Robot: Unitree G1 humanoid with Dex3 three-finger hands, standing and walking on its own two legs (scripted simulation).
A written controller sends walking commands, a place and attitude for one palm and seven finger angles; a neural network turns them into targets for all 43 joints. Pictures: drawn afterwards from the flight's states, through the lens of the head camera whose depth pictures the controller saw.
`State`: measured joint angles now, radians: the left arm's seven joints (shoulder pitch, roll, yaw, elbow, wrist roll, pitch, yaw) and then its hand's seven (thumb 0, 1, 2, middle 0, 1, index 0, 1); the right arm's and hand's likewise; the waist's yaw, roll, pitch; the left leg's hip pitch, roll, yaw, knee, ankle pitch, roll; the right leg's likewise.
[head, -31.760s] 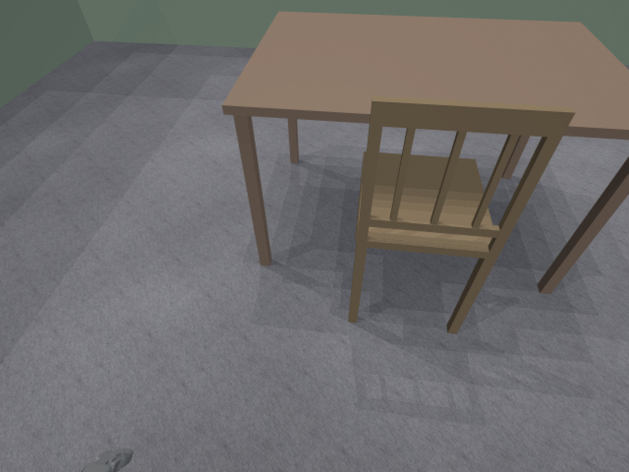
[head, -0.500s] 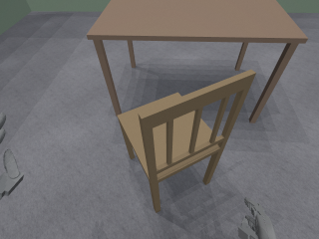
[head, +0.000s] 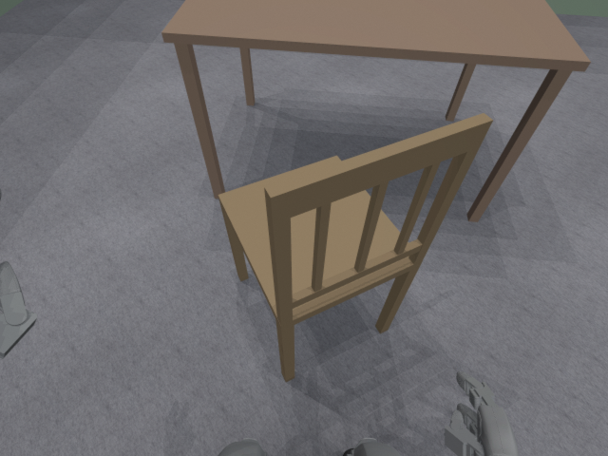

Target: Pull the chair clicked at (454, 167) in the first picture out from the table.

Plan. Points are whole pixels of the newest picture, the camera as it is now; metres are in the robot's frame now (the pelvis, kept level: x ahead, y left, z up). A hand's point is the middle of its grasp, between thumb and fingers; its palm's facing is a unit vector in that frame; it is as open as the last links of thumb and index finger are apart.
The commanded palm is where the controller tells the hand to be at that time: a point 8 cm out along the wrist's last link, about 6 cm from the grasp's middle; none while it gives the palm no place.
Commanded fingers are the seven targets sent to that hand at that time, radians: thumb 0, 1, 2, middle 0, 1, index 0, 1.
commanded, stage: step back with the hand held close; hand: left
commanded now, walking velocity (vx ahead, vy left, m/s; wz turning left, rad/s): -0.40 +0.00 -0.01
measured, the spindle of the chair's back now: (368, 230) +0.51 -0.10 -0.08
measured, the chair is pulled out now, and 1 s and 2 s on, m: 0.45 0.45 0.45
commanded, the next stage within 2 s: stop stepping back and stand still in 0.52 s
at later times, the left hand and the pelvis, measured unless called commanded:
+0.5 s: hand out of the picture +0.15 +0.25 +0.20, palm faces +0.38 -0.80 -0.46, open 7.4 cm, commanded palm +0.09 +0.30 +0.20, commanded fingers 0.00 0.90 0.90 -0.20 -0.30 -0.20 -0.30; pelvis -0.06 +0.00 +0.02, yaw -3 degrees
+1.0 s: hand out of the picture +0.05 +0.25 +0.18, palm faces +0.38 -0.80 -0.46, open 7.4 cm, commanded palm +0.01 +0.29 +0.20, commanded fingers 0.00 0.90 0.90 -0.20 -0.30 -0.20 -0.30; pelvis -0.15 +0.00 +0.02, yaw -2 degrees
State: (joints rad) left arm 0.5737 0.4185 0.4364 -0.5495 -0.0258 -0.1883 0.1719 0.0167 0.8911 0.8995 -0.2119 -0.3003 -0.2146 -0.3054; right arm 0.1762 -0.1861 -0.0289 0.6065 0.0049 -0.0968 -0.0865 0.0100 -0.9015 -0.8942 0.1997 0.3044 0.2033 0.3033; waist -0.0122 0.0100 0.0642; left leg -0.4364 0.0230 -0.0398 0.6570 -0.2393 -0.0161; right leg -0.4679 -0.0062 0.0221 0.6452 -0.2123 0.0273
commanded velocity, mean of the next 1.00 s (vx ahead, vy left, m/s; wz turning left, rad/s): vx -0.16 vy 0.01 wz -0.01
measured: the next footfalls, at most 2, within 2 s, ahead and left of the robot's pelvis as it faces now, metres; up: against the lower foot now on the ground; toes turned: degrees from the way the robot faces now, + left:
right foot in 0.54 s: -0.08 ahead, -0.12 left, +0.00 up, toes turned +0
left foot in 0.80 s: -0.09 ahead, +0.10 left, +0.00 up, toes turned -2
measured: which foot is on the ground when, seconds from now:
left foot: down 0.00-0.58, up 0.60-0.78, down 0.80-1.00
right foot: down 0.00-0.24, up 0.26-0.52, down 0.54-1.00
